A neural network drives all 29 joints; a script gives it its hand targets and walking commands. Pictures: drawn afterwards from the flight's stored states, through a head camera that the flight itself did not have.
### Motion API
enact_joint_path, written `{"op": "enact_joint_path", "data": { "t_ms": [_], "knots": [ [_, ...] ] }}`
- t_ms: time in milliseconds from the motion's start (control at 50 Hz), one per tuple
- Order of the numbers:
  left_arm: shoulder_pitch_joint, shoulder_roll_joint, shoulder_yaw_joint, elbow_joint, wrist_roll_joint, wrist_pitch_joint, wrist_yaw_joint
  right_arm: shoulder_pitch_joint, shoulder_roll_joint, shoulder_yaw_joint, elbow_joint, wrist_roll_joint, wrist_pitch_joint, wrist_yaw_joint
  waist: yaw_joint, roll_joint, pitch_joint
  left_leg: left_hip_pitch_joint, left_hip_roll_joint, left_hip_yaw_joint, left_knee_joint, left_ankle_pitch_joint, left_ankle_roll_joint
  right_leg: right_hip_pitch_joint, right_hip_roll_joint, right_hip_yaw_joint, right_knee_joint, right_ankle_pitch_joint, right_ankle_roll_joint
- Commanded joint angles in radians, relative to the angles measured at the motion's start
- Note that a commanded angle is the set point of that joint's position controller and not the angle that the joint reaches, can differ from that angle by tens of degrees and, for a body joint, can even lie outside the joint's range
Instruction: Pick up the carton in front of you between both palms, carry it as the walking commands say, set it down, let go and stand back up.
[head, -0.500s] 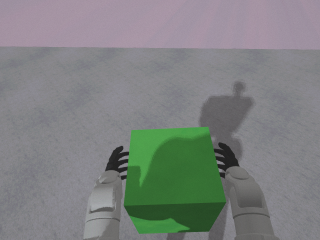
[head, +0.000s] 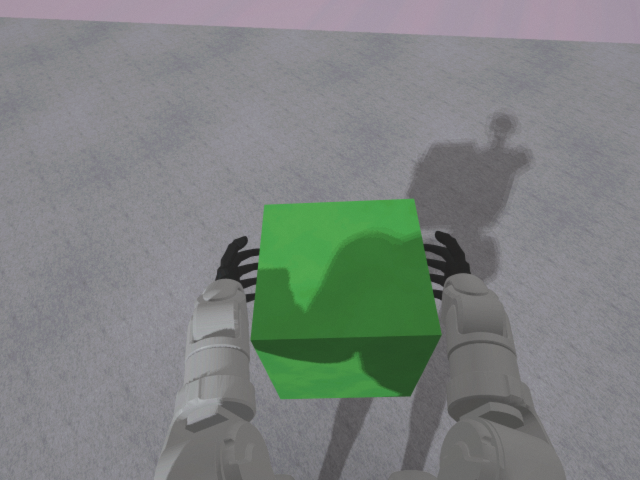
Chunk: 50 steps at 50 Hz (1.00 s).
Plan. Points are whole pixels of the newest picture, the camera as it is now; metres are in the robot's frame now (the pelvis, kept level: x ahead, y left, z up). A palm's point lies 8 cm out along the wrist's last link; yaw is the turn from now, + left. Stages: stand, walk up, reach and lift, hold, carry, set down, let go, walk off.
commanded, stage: set down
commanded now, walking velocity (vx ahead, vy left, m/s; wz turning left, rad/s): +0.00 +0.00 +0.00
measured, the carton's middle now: (342, 306) +0.36 -0.01 -0.05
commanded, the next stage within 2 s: none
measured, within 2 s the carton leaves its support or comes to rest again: rests again in 1.94 s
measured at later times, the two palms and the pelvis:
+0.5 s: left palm (253, 320) +0.42 +0.15 -0.19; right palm (414, 314) +0.41 -0.15 -0.18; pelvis -0.02 +0.00 -0.12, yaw -1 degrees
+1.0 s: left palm (259, 339) +0.45 +0.16 -0.34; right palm (392, 328) +0.46 -0.13 -0.34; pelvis -0.03 -0.01 -0.24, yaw +0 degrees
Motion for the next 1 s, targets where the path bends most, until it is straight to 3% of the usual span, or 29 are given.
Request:
{"op": "enact_joint_path", "data": {
  "t_ms": [0, 80, 160, 280, 340, 380, 500, 580, 680, 740, 760, 840, 980],
  "knots": [
    [-0.518, -0.592, -0.212, 0.113, -0.056, -0.081, -0.132, -0.542, 0.621, 0.237, 0.126, 0.067, -0.078, 0.139, 0.023, -0.007, -0.214, -0.075, -0.073, -0.079, -0.058, -0.154, 0.023, -0.091, 0.077, 0.062, -0.058, -0.164, -0.025],
    [-0.537, -0.514, -0.182, 0.124, -0.042, -0.154, -0.12, -0.552, 0.552, 0.202, 0.148, 0.053, -0.158, 0.122, 0.021, 0.003, -0.297, -0.192, -0.086, -0.063, 0.041, -0.082, 0.01, -0.206, 0.089, 0.061, 0.031, -0.092, -0.019],
    [-0.596, -0.579, -0.279, 0.113, -0.103, -0.253, -0.127, -0.594, 0.603, 0.284, 0.142, 0.099, -0.263, 0.122, 0.013, 0.011, -0.457, -0.296, -0.104, -0.058, 0.155, -0.018, 0.0, -0.315, 0.108, 0.052, 0.152, -0.025, -0.011],
    [-0.72, -0.749, -0.557, 0.02, -0.245, -0.366, -0.157, -0.717, 0.764, 0.562, 0.046, 0.237, -0.38, 0.151, 0.003, 0.02, -0.971, -0.364, -0.126, -0.061, 0.369, 0.193, -0.015, -0.431, 0.132, 0.043, 0.367, 0.172, 0.006],
    [-0.754, -0.79, -0.688, -0.063, -0.316, -0.358, -0.152, -0.769, 0.799, 0.697, -0.042, 0.307, -0.372, 0.153, 0.01, 0.024, -1.276, -0.385, -0.127, -0.055, 0.471, 0.305, -0.026, -0.464, 0.144, 0.038, 0.472, 0.276, 0.019],
    [-0.745, -0.816, -0.724, -0.08, -0.335, -0.334, -0.152, -0.765, 0.821, 0.737, -0.058, 0.328, -0.347, 0.157, 0.015, 0.015, -1.338, -0.439, -0.129, -0.056, 0.515, 0.311, -0.03, -0.519, 0.151, 0.033, 0.514, 0.282, 0.025],
    [-0.693, -0.85, -0.646, 0.016, -0.297, -0.241, -0.192, -0.71, 0.86, 0.675, 0.055, 0.31, -0.257, 0.201, 0.033, 0.005, -1.155, -0.689, -0.133, -0.048, 0.572, 0.176, -0.037, -0.782, 0.155, 0.021, 0.576, 0.14, 0.026],
    [-0.703, -0.832, -0.584, 0.062, -0.272, -0.229, -0.199, -0.727, 0.836, 0.604, 0.109, 0.287, -0.247, 0.212, 0.04, 0.006, -1.105, -0.806, -0.133, -0.042, 0.625, 0.171, -0.038, -0.917, 0.155, 0.019, 0.626, 0.124, 0.025],
    [-0.753, -0.8, -0.564, 0.088, -0.275, -0.257, -0.178, -0.783, 0.793, 0.579, 0.127, 0.289, -0.28, 0.19, 0.04, 0.002, -1.139, -0.892, -0.136, -0.042, 0.712, 0.193, -0.042, -1.053, 0.161, 0.016, 0.712, 0.132, 0.031],
    [-0.799, -0.777, -0.561, 0.09, -0.284, -0.267, -0.157, -0.848, 0.772, 0.601, 0.117, 0.315, -0.293, 0.177, 0.057, -0.015, -1.197, -0.886, -0.135, -0.04, 0.77, 0.19, -0.044, -1.145, 0.168, 0.005, 0.763, 0.098, 0.043],
    [-0.822, -0.782, -0.559, 0.094, -0.29, -0.27, -0.149, -0.89, 0.758, 0.606, 0.118, 0.318, -0.296, 0.172, 0.065, -0.005, -1.222, -0.938, -0.139, -0.033, 0.776, 0.128, -0.048, -1.135, 0.168, 0.0, 0.788, 0.069, 0.04],
    [-0.903, -0.771, -0.613, 0.059, -0.339, -0.266, -0.136, -0.914, 0.743, 0.608, 0.112, 0.338, -0.296, 0.147, 0.025, 0.006, -1.321, -0.956, -0.145, -0.02, 0.863, 0.181, -0.06, -1.16, 0.177, -0.008, 0.855, 0.099, 0.04],
    [-1.026, -0.725, -0.625, 0.058, -0.372, -0.248, -0.123, -1.039, 0.709, 0.609, 0.119, 0.368, -0.278, 0.129, 0.029, 0.035, -1.357, -1.058, -0.148, 0.005, 0.962, 0.12, -0.066, -1.228, 0.175, -0.017, 0.965, 0.05, 0.037]
  ]
}}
